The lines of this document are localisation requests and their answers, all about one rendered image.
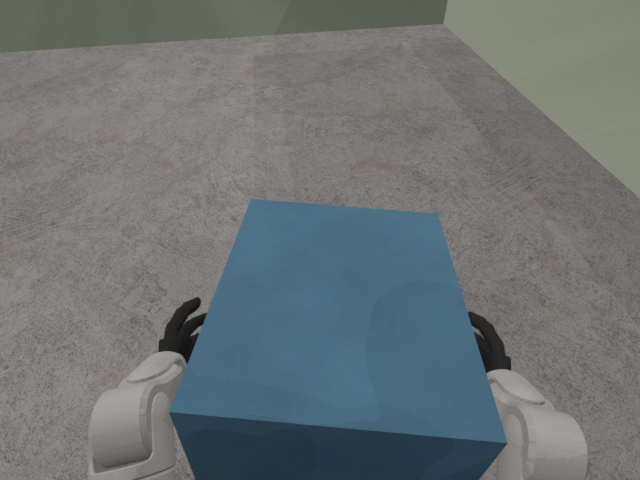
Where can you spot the carton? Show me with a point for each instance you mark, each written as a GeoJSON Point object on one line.
{"type": "Point", "coordinates": [337, 346]}

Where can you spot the robot left hand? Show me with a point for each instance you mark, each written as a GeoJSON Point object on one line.
{"type": "Point", "coordinates": [177, 336]}

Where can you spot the left robot forearm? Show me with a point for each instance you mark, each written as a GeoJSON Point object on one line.
{"type": "Point", "coordinates": [131, 433]}

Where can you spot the right robot forearm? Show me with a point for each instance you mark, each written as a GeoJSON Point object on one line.
{"type": "Point", "coordinates": [542, 443]}

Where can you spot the robot right hand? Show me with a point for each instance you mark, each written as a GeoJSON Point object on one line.
{"type": "Point", "coordinates": [491, 346]}

